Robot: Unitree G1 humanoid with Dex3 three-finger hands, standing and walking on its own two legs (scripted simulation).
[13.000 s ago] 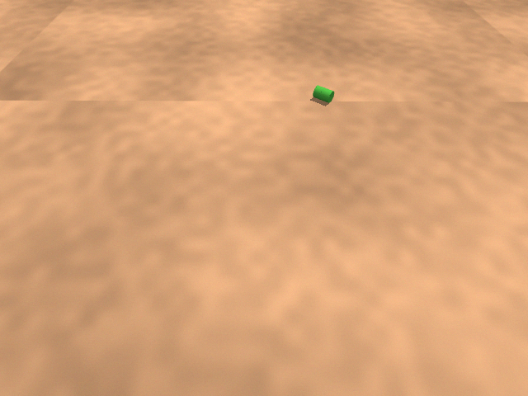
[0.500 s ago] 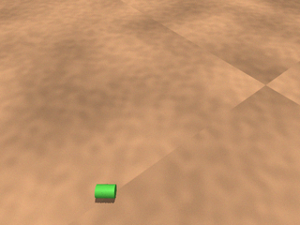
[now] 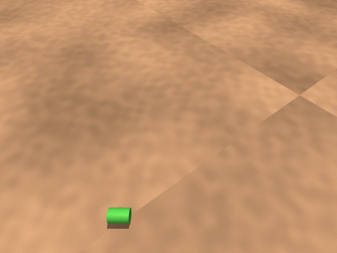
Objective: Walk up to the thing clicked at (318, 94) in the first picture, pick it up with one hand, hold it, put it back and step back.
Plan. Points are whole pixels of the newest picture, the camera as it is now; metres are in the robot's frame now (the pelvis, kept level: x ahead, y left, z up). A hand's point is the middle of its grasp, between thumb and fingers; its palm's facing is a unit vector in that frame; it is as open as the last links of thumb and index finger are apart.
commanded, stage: stand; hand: left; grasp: from above
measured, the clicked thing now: (119, 215) +0.42 +0.28 -0.74
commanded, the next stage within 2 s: rise first in 0.32 s
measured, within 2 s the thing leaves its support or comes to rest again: neither
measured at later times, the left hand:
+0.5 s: hand out of the picture +0.09 +0.25 -0.16, palm faces +0.01 -0.94 -0.34, open 7.4 cm
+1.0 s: hand out of the picture +0.12 +0.27 -0.21, palm faces -0.13 -0.90 -0.43, open 13.5 cm
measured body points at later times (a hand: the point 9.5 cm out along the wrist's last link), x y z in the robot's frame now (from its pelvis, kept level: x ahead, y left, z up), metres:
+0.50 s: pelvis -0.01 +0.00 +0.00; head +0.01 +0.00 +0.45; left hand +0.08 +0.30 -0.13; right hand +0.07 -0.30 -0.13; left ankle -0.02 +0.13 -0.75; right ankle -0.01 -0.11 -0.75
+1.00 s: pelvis -0.02 +0.02 -0.07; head +0.06 +0.03 +0.37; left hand +0.12 +0.31 -0.18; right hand +0.13 -0.24 -0.16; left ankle -0.02 +0.13 -0.75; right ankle -0.01 -0.11 -0.75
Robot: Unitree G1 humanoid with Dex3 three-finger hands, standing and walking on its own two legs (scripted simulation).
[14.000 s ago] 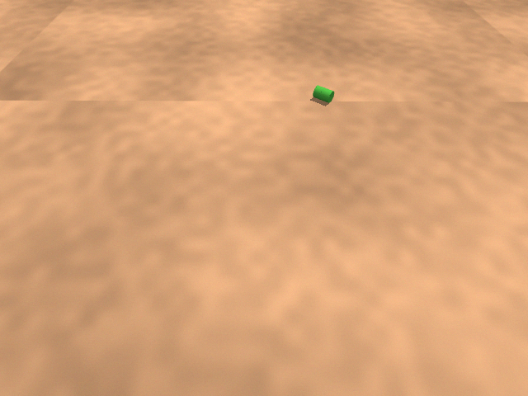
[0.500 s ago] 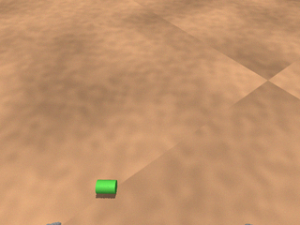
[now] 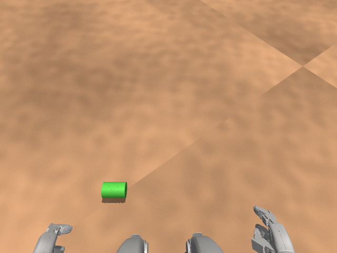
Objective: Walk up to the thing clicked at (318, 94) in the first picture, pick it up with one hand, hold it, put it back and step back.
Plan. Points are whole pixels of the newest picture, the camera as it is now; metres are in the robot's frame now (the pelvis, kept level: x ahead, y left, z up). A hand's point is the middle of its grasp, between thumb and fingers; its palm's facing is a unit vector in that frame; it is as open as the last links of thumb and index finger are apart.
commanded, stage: rise first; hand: left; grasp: from above
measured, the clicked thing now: (114, 189) +0.44 +0.26 -0.67
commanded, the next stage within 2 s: none
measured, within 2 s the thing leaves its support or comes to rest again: neither
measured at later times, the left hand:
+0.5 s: hand (74, 248) +0.16 +0.27 -0.25, palm faces -0.36 -0.72 -0.59, open 14.0 cm
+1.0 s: hand (90, 211) +0.29 +0.30 -0.43, palm faces -0.49 -0.25 -0.84, open 13.5 cm
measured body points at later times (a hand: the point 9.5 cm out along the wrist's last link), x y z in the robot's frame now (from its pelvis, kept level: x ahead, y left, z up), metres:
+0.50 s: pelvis -0.02 +0.00 -0.10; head +0.11 +0.02 +0.33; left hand +0.17 +0.31 -0.21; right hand +0.18 -0.25 -0.19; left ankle +0.00 +0.11 -0.68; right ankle +0.01 -0.13 -0.68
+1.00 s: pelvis -0.09 +0.00 -0.29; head +0.13 +0.02 +0.10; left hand +0.31 +0.31 -0.38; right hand +0.02 -0.28 -0.42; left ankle +0.00 +0.11 -0.68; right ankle +0.00 -0.13 -0.68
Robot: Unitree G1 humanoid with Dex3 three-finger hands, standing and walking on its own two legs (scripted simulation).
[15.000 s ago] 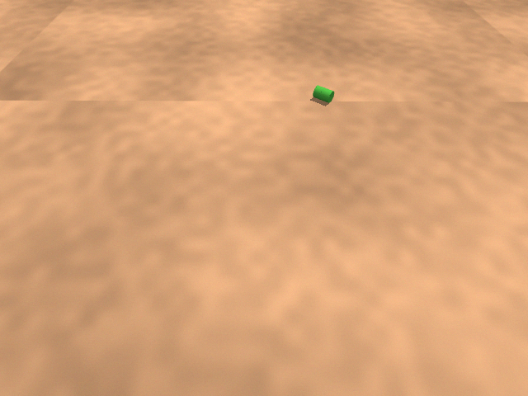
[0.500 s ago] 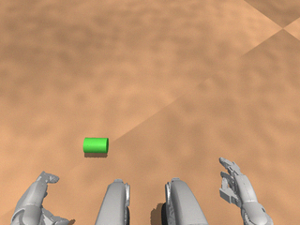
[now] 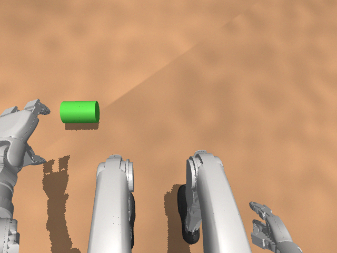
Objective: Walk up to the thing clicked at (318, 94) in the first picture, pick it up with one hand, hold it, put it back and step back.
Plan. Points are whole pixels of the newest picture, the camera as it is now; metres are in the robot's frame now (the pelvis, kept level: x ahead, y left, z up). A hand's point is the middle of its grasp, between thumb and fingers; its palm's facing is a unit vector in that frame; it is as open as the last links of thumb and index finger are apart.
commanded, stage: rise first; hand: left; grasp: from above
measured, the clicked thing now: (80, 112) +0.51 +0.30 -0.38
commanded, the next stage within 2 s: none
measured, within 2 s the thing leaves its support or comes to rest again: neither
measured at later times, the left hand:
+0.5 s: hand (46, 125) +0.42 +0.33 -0.22, palm faces -0.48 -0.05 -0.88, open 13.7 cm
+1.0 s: hand (54, 120) +0.44 +0.33 -0.26, palm faces -0.47 -0.04 -0.88, open 13.3 cm
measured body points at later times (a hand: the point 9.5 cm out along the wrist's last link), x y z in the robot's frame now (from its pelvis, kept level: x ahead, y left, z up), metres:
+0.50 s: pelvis +0.00 +0.01 -0.07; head +0.22 +0.07 +0.32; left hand +0.44 +0.33 -0.17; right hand +0.07 -0.27 -0.18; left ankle +0.08 +0.12 -0.39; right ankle +0.10 -0.11 -0.39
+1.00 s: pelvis +0.00 +0.01 -0.09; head +0.25 +0.08 +0.28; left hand +0.47 +0.33 -0.21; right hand +0.06 -0.27 -0.19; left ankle +0.08 +0.12 -0.39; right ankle +0.10 -0.11 -0.39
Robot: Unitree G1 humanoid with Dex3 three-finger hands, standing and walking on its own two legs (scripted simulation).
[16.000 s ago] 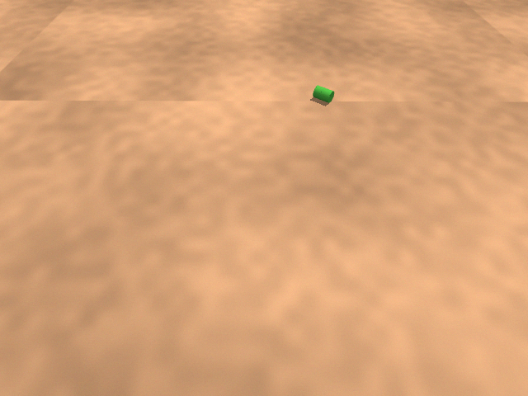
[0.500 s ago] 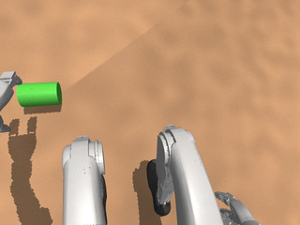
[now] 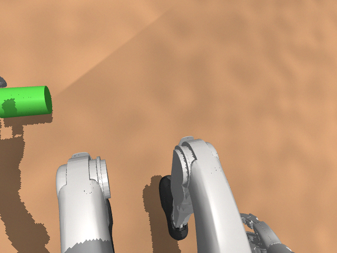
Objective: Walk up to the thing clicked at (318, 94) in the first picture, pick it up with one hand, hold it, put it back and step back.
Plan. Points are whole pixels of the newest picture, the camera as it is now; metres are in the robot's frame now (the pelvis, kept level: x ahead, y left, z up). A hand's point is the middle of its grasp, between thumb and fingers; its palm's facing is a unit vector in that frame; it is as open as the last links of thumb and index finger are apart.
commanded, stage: rise first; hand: left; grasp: from above
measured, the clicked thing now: (24, 101) +0.49 +0.32 -0.30
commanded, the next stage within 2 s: approach in 1.82 s
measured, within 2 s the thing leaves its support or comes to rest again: neither
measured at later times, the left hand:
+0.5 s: hand out of the picture +0.43 +0.35 -0.18, palm faces -0.46 -0.08 -0.89, open 13.7 cm
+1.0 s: hand out of the picture +0.44 +0.35 -0.19, palm faces -0.46 -0.08 -0.88, open 13.9 cm
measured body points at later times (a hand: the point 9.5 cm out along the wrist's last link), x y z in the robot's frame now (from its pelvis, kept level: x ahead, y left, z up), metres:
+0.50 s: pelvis +0.00 +0.00 -0.01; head +0.24 +0.09 +0.36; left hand +0.45 +0.35 -0.13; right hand +0.08 -0.27 -0.11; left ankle +0.07 +0.12 -0.30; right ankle +0.10 -0.12 -0.30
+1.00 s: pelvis +0.00 +0.00 -0.01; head +0.25 +0.10 +0.35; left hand +0.46 +0.35 -0.14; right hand +0.06 -0.27 -0.11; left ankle +0.07 +0.12 -0.30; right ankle +0.10 -0.12 -0.30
